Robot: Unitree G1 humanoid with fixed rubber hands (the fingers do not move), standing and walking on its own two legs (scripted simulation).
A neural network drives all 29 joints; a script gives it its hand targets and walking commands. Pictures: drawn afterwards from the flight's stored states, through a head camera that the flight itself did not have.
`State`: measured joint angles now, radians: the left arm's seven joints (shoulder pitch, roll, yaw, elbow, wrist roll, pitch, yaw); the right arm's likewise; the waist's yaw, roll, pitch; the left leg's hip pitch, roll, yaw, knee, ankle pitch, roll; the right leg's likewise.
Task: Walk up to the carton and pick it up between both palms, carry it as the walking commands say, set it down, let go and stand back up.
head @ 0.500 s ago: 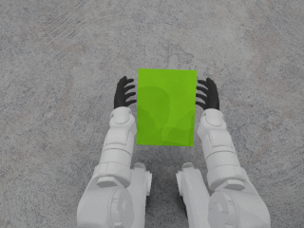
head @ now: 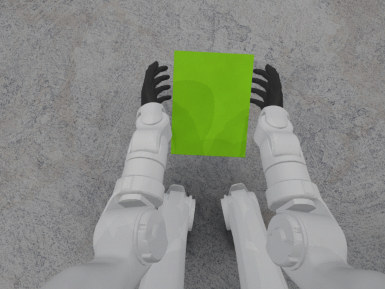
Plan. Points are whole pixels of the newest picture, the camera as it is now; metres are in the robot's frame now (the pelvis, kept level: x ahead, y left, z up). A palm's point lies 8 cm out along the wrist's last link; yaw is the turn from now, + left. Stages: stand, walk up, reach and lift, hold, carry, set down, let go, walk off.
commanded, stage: set down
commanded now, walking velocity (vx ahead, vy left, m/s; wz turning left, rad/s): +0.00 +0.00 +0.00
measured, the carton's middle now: (207, 105) +0.49 -0.01 -0.18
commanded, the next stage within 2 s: none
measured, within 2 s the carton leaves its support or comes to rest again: neither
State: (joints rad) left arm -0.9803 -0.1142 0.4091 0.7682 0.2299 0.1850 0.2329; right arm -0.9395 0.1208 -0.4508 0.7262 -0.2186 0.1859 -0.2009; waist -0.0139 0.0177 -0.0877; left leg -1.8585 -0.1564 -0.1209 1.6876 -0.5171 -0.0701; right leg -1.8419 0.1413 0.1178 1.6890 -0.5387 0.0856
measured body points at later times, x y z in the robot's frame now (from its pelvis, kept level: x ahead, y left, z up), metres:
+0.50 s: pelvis -0.01 +0.00 -0.06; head +0.30 -0.01 +0.27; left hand +0.50 +0.11 -0.18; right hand +0.49 -0.14 -0.18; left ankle +0.10 +0.13 -0.49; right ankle +0.09 -0.14 -0.49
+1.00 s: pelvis -0.01 +0.00 -0.12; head +0.33 -0.01 +0.17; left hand +0.53 +0.11 -0.27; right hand +0.51 -0.14 -0.27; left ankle +0.10 +0.13 -0.49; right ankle +0.09 -0.14 -0.49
